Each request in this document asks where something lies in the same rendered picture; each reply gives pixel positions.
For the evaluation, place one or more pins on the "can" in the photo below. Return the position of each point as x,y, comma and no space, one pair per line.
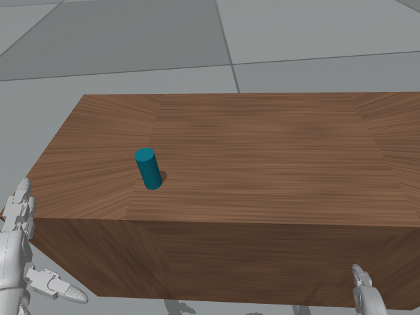
147,164

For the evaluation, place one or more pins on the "left robot arm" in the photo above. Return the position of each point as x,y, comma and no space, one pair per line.
14,301

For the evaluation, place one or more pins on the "right robot hand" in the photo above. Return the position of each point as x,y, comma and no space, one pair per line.
368,300

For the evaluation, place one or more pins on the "left robot hand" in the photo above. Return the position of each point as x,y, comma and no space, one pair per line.
16,267

